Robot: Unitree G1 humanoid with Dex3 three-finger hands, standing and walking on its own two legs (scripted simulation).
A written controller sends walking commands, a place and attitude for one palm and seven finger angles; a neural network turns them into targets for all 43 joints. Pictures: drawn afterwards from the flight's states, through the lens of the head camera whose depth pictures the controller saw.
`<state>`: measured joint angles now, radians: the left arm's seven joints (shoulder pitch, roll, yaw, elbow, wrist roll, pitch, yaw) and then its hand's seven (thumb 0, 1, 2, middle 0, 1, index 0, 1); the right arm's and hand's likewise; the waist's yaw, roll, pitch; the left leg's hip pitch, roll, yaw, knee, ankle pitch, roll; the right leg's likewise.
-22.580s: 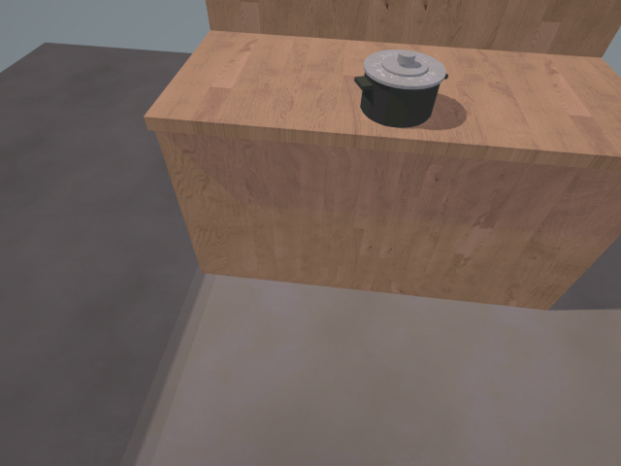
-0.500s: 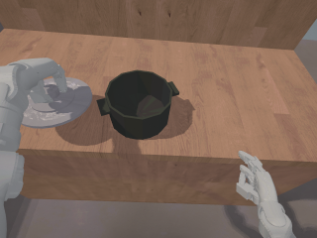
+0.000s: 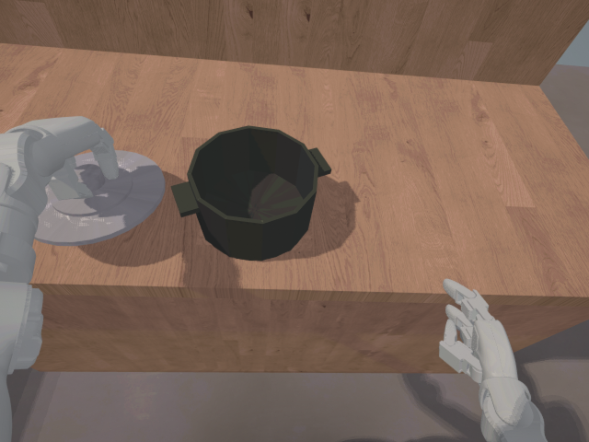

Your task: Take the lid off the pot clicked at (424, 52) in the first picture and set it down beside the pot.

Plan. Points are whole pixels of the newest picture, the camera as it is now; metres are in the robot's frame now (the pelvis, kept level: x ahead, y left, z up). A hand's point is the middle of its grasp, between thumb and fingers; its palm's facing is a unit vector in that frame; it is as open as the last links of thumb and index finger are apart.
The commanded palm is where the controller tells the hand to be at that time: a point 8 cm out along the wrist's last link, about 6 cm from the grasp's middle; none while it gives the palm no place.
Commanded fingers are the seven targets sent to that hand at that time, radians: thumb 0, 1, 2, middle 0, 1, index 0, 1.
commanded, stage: lower the lid onto the table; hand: left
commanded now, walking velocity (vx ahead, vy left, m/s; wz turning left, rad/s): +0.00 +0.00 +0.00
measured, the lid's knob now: (87, 178) +0.45 +0.32 +0.05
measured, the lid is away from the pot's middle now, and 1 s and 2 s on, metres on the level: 0.24 0.25 0.25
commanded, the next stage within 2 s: open the fingers wide in 0.58 s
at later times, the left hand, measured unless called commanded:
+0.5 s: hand (80, 198) +0.42 +0.31 +0.05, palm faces -0.48 -0.13 -0.87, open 7.0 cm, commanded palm +0.47 +0.31 +0.11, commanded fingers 0.00 0.75 0.89 -0.89 -1.03 -0.89 -1.02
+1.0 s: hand (71, 225) +0.38 +0.32 +0.03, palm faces -0.43 -0.13 -0.89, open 7.0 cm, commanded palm +0.43 +0.31 +0.10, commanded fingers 0.00 0.43 0.78 -0.66 -0.97 -0.66 -0.96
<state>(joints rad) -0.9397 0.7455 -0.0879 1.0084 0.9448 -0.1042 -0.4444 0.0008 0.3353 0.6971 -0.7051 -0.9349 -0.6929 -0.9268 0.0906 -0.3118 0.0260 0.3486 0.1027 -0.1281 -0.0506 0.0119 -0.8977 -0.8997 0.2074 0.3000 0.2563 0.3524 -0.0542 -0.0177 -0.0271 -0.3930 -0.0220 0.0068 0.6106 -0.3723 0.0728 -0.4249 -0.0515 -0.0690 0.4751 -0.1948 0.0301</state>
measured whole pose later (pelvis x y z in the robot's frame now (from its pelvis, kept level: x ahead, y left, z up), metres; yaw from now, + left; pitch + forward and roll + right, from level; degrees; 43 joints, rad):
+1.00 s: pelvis -0.02 +0.00 -0.01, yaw +1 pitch +10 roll -4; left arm -0.79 0.70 -0.07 0.91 0.97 -0.15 -0.33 0.02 0.35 0.69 -0.67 -0.96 -0.67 -0.94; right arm 0.08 -0.32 0.00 0.31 0.09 -0.06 -0.04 0.01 -0.90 -0.90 0.21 0.30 0.19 0.32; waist -0.04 -0.02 -0.06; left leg -0.52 -0.02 -0.03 0.75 -0.41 0.07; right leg -0.53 -0.04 -0.05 0.58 -0.23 0.01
